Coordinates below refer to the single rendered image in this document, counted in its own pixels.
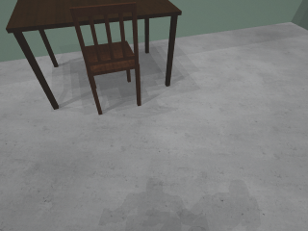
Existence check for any table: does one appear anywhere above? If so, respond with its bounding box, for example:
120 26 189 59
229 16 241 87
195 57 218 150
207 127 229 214
6 0 182 110

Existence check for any chair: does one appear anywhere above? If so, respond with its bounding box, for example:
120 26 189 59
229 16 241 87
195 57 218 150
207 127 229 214
69 2 141 115

